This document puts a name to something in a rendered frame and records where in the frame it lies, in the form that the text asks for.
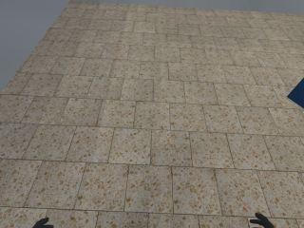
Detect robot right hand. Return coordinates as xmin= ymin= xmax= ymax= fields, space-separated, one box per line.
xmin=249 ymin=213 xmax=275 ymax=228

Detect carton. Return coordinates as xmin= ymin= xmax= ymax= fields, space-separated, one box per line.
xmin=287 ymin=78 xmax=304 ymax=108

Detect robot left hand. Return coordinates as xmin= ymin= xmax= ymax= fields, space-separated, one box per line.
xmin=32 ymin=218 xmax=54 ymax=228

